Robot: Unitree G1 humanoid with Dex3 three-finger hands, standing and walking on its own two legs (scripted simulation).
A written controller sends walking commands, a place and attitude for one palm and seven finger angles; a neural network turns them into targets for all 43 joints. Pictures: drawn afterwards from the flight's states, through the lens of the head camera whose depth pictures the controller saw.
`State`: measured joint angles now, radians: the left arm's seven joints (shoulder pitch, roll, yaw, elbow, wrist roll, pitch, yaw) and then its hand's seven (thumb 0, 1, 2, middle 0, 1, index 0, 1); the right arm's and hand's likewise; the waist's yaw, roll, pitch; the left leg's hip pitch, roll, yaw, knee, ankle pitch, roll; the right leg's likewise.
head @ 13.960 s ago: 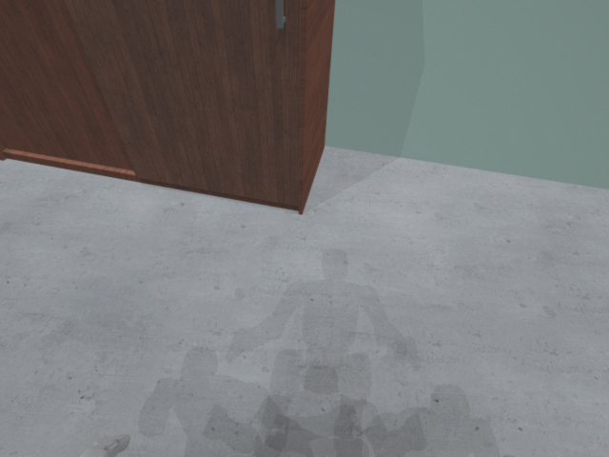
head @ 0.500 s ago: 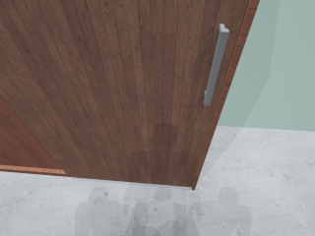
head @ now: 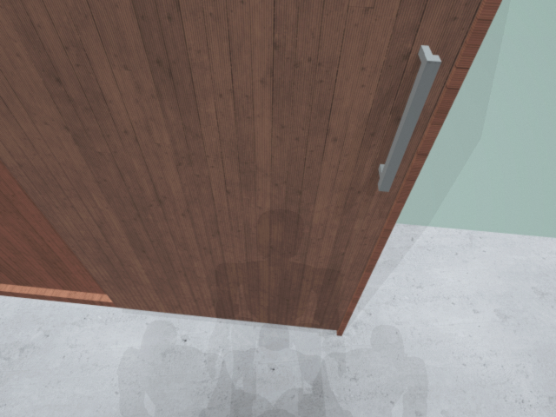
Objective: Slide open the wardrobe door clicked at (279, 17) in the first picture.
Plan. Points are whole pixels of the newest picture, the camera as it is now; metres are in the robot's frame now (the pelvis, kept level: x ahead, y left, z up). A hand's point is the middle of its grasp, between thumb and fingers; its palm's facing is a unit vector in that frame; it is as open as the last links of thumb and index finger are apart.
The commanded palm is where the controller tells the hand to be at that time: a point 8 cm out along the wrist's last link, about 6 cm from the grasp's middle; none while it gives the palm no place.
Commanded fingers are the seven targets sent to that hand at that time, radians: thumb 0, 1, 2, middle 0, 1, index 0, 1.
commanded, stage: come to a stop and stand still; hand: right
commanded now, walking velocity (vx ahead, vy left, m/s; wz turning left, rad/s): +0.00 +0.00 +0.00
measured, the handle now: (401, 127) +0.50 -0.16 +0.17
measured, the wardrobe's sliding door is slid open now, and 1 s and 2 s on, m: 0.00 0.00 0.00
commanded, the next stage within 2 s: look again from close up in 0.08 s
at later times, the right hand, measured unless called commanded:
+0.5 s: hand out of the picture -0.02 -0.20 -0.17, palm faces +0.01 +0.98 -0.22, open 7.3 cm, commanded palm none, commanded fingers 0.00 -0.90 -0.90 0.20 0.30 0.20 0.30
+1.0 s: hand out of the picture -0.02 -0.19 -0.18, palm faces +0.00 +0.98 -0.20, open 7.3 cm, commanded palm none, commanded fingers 0.00 -0.90 -0.90 0.20 0.30 0.20 0.30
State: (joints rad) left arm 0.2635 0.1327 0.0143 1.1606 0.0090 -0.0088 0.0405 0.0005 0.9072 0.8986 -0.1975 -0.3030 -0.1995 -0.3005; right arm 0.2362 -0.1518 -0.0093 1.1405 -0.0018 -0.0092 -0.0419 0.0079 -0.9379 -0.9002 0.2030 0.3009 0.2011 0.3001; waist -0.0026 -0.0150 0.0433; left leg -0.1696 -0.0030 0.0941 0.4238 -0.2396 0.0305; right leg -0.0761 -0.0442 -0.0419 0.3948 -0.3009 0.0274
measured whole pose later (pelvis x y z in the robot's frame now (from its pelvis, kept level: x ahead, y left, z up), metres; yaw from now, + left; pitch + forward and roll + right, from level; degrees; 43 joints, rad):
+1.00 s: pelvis -0.01 -0.03 +0.00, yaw +2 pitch -1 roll -1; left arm 0.30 0.15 -0.01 1.12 0.01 -0.03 0.03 0.00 0.90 0.90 -0.20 -0.30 -0.20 -0.30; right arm 0.28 -0.13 0.01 1.13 -0.01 -0.01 -0.04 0.01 -0.92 -0.90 0.20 0.30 0.20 0.30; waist 0.00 -0.01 0.05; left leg -0.23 0.04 0.05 0.49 -0.24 -0.01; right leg -0.12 0.01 -0.08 0.44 -0.30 -0.02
